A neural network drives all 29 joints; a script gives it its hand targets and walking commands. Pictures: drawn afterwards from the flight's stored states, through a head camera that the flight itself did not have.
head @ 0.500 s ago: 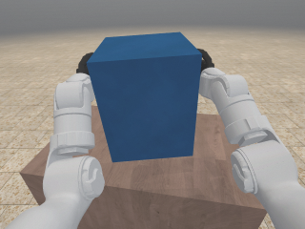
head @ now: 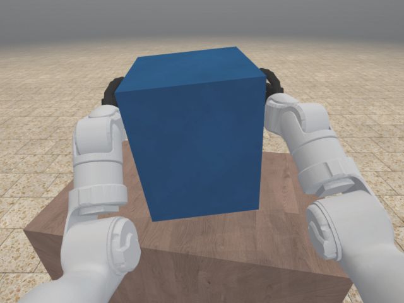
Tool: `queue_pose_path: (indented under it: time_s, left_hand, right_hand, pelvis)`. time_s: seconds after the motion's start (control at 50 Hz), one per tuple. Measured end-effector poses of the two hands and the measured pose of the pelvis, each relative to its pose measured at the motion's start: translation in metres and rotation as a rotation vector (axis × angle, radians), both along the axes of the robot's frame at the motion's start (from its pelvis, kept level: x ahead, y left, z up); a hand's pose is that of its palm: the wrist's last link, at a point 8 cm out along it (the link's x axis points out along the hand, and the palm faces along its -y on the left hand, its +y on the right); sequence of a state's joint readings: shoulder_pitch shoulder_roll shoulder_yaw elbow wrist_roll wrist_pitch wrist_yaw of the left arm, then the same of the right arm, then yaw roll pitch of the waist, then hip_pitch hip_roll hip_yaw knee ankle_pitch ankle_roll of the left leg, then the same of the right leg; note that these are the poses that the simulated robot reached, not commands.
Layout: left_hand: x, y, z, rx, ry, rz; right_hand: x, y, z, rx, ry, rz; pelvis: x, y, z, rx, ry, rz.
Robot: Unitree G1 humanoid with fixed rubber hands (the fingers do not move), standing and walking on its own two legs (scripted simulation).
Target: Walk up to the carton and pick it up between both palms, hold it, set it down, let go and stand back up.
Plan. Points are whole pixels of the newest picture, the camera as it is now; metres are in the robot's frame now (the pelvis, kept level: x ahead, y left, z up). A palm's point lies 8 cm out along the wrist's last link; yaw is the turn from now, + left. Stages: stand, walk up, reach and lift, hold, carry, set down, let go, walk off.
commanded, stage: hold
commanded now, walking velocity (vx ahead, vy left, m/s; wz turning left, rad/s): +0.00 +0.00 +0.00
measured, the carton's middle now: (196, 130) +0.37 +0.00 +0.26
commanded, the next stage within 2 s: none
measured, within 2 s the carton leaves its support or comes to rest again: neither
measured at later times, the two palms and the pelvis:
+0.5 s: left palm (117, 108) +0.37 +0.14 +0.31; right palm (278, 103) +0.36 -0.15 +0.31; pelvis -0.01 +0.00 +0.00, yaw +0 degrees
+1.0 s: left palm (114, 112) +0.37 +0.15 +0.30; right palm (274, 103) +0.36 -0.14 +0.31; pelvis +0.00 +0.00 +0.00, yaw +1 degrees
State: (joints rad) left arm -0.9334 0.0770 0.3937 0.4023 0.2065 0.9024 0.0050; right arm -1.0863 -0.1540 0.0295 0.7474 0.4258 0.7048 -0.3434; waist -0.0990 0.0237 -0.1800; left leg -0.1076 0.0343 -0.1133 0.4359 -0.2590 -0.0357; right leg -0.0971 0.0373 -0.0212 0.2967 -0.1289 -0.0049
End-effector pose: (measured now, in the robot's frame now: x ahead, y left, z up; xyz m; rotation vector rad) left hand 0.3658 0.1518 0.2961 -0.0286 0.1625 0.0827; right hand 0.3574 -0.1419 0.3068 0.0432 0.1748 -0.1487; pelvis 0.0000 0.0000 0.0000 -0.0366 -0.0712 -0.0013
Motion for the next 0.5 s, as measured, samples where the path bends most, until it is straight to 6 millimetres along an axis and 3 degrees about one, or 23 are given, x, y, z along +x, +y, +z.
queue_pose_path:
  time_s: [0.24,0.5]
  left_hand:
    - [-0.002,-0.002,0.016,0.016,-0.023,-0.002]
    - [0.003,-0.01,0.014,0.035,0.017,-0.006]
  right_hand:
    - [-0.003,-0.002,0.013,0.012,-0.023,-0.004]
    - [0.0,-0.009,0.004,0.013,0.018,0.003]
  pelvis:
    - [-0.004,0.001,0.0,0.003,0.007,-0.004]
    - [-0.005,-0.003,0.0,0.007,0.02,-0.003]
